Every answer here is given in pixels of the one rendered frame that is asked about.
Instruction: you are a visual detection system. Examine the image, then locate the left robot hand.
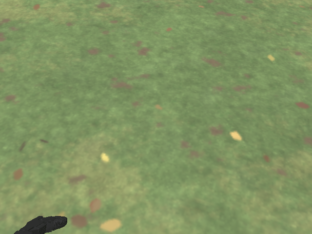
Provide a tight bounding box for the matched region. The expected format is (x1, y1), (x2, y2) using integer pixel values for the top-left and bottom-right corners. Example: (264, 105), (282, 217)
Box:
(14, 216), (67, 234)

